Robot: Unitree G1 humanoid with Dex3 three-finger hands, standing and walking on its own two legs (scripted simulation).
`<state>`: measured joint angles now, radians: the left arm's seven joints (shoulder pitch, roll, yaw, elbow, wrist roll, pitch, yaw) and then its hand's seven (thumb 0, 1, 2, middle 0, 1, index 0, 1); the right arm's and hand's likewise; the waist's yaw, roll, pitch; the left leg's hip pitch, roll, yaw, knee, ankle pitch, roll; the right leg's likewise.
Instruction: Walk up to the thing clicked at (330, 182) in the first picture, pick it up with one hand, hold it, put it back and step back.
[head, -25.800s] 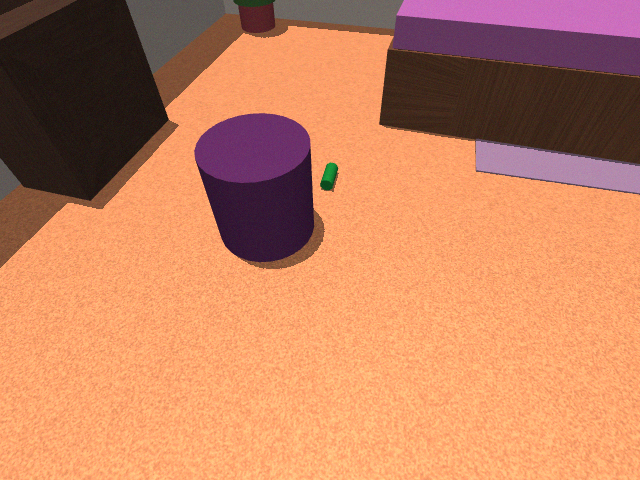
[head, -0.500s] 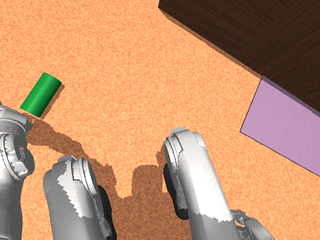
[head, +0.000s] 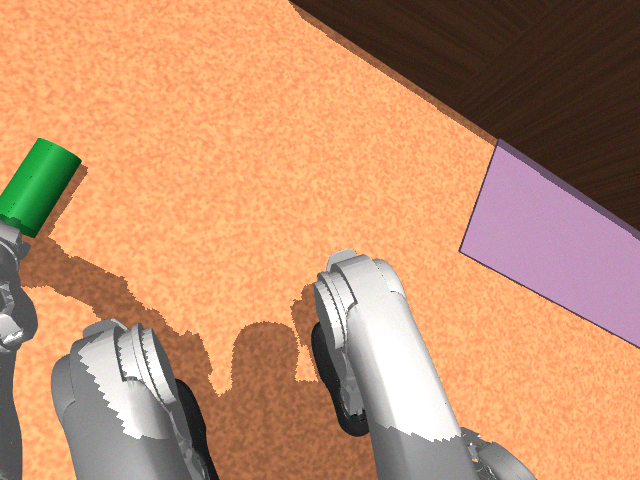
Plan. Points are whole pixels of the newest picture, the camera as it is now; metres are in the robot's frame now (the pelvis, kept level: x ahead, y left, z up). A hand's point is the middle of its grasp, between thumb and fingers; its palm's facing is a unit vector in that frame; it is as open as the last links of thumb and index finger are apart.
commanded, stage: rise first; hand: left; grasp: from above
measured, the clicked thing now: (36, 188) +0.54 +0.29 -0.29
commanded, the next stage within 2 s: approach in 0.02 s
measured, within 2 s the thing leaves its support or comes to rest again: neither
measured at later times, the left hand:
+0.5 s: hand (17, 191) +0.50 +0.28 -0.20, palm faces -0.22 -0.36 -0.91, open 14.0 cm
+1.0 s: hand (14, 173) +0.53 +0.28 -0.19, palm faces -0.16 -0.37 -0.91, open 14.0 cm
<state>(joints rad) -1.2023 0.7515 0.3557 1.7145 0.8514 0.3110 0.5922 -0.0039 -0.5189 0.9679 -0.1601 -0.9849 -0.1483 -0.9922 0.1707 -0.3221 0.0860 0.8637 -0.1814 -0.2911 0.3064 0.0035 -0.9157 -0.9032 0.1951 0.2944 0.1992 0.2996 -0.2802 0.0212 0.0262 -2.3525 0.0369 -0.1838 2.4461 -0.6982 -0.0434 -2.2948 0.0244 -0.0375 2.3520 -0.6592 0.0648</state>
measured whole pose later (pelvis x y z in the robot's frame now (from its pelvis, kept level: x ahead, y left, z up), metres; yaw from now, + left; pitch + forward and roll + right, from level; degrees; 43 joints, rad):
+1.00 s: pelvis +0.00 +0.00 +0.01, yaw -6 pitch +34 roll -13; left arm -1.44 1.02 0.28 1.78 0.72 0.49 0.70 0.00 -0.53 0.93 -0.10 -1.11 -0.11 -1.08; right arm 0.22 -0.38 0.27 0.70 -0.16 -0.23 0.36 0.00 -0.93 -0.90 0.20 0.30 0.20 0.30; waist -0.49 -0.05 0.17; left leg -2.35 0.06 -0.27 2.45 -0.73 -0.05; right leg -2.27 0.05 -0.11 2.29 -0.65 0.07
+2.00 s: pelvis +0.00 +0.01 +0.01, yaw -7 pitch +33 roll -15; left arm -1.42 1.08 0.23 1.76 0.72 0.39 0.71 0.00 -0.54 1.01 -0.11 -1.05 -0.09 -1.06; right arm 0.14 -0.38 0.37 0.64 -0.22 -0.26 0.34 0.00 -0.92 -0.91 0.19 0.29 0.20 0.30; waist -0.50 -0.13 0.26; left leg -2.33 0.05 -0.30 2.46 -0.74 -0.05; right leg -2.22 0.05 -0.14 2.27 -0.66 0.08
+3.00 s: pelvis +0.01 +0.01 +0.02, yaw -7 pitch +33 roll -16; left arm -1.42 1.11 0.23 1.75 0.72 0.37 0.73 0.00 -0.48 1.11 -0.14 -1.08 -0.11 -1.11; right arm 0.13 -0.39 0.38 0.62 -0.23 -0.28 0.34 0.00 -0.91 -0.90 0.19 0.29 0.20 0.30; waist -0.51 -0.15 0.28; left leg -2.32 0.05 -0.31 2.45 -0.75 -0.05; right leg -2.21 0.05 -0.15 2.26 -0.67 0.08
